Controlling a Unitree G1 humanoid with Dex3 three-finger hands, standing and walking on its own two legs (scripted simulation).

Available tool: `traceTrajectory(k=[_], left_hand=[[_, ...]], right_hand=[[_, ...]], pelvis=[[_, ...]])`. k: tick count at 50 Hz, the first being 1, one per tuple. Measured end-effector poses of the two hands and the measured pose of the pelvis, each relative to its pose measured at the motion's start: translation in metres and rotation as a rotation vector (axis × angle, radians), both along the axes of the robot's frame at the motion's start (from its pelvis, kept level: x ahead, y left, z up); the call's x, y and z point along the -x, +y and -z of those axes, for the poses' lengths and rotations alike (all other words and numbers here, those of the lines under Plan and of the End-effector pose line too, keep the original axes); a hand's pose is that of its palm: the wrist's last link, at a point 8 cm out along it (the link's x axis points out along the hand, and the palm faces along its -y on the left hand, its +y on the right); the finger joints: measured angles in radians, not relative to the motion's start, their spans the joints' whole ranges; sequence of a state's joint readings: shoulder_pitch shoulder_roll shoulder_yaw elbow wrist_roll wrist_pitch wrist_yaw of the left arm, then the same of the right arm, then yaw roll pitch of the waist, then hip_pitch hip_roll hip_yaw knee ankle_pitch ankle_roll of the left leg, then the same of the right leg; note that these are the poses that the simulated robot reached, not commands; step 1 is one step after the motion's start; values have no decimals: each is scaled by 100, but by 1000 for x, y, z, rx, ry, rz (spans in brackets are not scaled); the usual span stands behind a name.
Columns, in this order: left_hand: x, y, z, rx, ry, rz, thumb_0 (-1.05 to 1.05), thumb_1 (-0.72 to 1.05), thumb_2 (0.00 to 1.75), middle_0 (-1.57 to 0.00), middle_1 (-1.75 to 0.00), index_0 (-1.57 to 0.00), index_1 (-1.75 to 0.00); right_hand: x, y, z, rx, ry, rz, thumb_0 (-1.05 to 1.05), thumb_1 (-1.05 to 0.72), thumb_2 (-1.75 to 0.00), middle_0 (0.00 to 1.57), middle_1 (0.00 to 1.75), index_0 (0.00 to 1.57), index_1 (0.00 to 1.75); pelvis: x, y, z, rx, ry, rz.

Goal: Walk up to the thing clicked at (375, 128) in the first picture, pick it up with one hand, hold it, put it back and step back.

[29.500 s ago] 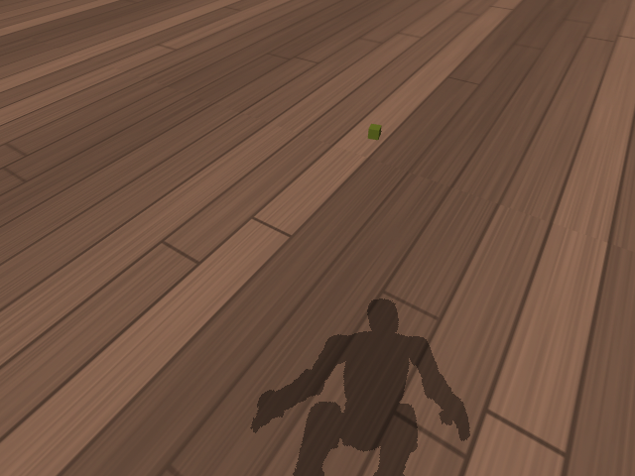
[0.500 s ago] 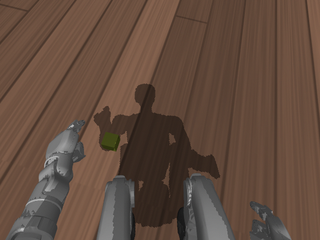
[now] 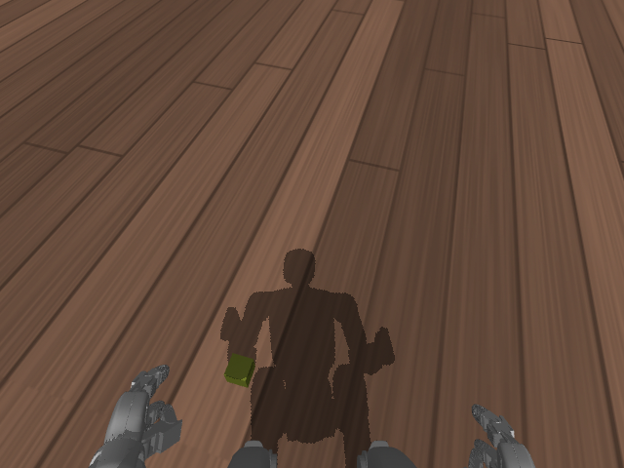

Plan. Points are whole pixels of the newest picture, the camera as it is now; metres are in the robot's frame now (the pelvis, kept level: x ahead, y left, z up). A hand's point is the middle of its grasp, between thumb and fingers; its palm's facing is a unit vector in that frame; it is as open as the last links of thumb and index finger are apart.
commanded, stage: home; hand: left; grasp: from above
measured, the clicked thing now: (240, 370) +0.48 +0.19 -0.63
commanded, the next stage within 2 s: none
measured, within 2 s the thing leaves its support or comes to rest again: neither
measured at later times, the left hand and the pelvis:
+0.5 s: hand (151, 453) +0.18 +0.18 +0.00, palm faces +0.09 -0.98 -0.19, open 7.4 cm; pelvis +0.03 +0.00 +0.05, yaw +1 degrees
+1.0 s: hand (154, 453) +0.18 +0.18 +0.00, palm faces +0.07 -0.98 -0.20, open 7.9 cm; pelvis +0.03 +0.00 +0.05, yaw +1 degrees
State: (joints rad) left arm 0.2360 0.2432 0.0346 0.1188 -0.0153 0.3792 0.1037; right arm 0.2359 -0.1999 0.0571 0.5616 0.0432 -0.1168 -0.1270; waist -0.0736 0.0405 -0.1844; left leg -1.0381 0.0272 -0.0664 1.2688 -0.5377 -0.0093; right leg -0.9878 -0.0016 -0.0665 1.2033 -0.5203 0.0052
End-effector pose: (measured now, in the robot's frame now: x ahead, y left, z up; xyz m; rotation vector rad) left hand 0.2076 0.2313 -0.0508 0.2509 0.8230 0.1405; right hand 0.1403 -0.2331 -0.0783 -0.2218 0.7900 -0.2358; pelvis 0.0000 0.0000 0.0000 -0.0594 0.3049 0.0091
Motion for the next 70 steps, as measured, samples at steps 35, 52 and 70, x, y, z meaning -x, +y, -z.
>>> traceTrajectory(k=[35,52,70], left_hand=[[39,-1,-81,78,-23,-52,1,88,89,-20,-30,-20,-29],[42,-3,-81,74,-19,-40,1,82,85,-20,-29,-19,-28],[39,-8,-81,77,-17,-43,1,88,89,-20,-30,-20,-29]], right_hand=[[-44,-2,-80,61,-224,-52,2,-90,-90,21,30,21,30],[-26,-8,-72,57,-197,-20,2,-90,-90,21,30,21,30],[-36,-13,-74,63,-212,-26,2,-90,-90,21,30,21,30]], pelvis=[[-29,-2,-53,-14,-148,-22],[-25,-3,-52,-17,-150,-13],[-28,-8,-52,-19,-141,-14]])
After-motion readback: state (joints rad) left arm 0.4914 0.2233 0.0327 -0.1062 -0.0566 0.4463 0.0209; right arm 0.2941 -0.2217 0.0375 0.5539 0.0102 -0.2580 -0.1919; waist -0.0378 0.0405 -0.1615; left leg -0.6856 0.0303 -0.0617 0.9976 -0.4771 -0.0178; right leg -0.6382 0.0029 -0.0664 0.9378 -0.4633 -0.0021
